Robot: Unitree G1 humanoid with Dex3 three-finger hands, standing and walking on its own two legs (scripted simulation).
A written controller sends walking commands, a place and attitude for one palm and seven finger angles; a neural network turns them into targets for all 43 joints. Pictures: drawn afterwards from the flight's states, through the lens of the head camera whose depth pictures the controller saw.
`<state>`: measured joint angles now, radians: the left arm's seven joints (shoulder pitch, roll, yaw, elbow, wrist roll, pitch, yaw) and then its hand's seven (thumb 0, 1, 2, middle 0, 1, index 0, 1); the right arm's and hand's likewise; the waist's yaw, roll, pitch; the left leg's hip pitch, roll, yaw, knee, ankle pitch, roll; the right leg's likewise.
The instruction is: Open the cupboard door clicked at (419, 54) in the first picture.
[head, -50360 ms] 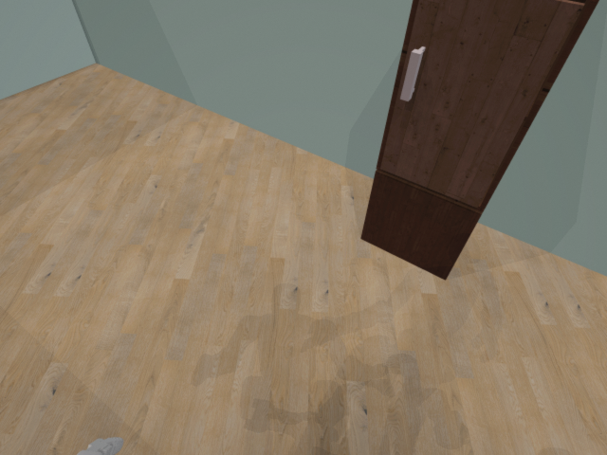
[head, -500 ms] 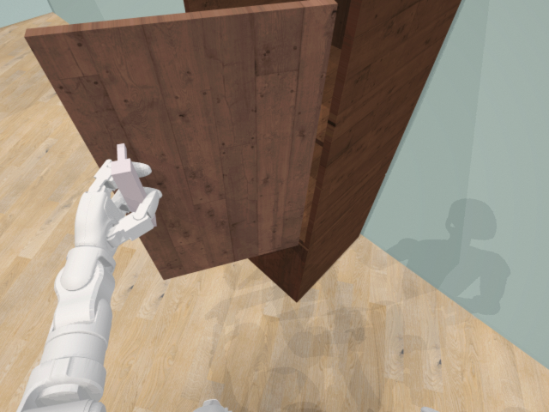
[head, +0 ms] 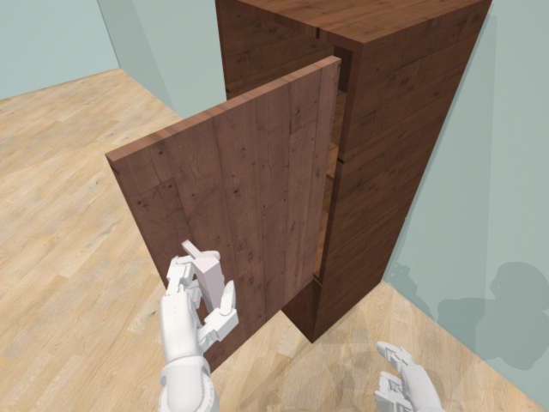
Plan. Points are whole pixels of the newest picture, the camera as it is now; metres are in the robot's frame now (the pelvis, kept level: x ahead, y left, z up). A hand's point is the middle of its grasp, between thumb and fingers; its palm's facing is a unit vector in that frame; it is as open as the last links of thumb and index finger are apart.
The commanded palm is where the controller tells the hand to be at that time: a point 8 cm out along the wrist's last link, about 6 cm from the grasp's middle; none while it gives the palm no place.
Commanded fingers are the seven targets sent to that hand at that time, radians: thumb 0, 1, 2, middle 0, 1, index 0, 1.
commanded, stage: open thumb and fingers to let go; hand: left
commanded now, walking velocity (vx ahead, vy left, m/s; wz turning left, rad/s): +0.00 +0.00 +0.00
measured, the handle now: (204, 280) +0.30 +0.11 +0.07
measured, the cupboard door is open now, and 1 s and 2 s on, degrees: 94 94 97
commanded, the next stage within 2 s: slide the hand sideways off the handle in 0.88 s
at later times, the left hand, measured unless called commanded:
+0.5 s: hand (229, 305) +0.25 +0.07 +0.07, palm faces +0.35 -0.94 +0.00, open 11.2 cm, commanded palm +0.21 +0.12 +0.07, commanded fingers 0.00 -0.50 0.30 -0.29 -1.15 -0.29 -1.15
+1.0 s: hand (228, 310) +0.25 +0.07 +0.07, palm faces +0.26 -0.97 -0.01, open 15.0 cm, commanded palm +0.21 +0.11 +0.07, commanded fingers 0.00 -0.50 0.30 -0.15 -0.30 -0.15 -0.30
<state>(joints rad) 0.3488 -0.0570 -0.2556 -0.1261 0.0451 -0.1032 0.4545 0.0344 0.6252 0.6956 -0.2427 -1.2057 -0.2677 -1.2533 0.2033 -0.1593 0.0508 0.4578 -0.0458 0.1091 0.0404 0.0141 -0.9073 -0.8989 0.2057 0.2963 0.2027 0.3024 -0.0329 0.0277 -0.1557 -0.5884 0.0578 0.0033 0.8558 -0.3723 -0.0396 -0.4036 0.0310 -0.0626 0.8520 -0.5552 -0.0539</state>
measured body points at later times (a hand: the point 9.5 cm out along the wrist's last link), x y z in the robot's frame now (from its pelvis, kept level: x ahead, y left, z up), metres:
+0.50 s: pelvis -0.02 -0.02 -0.01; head -0.01 -0.04 +0.44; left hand +0.23 +0.12 +0.07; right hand +0.15 -0.24 -0.11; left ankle +0.04 +0.15 -0.70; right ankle -0.07 -0.08 -0.70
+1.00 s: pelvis -0.02 +0.01 -0.01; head -0.02 +0.00 +0.44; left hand +0.23 +0.12 +0.07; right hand +0.17 -0.19 -0.10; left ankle +0.04 +0.15 -0.70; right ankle -0.07 -0.08 -0.70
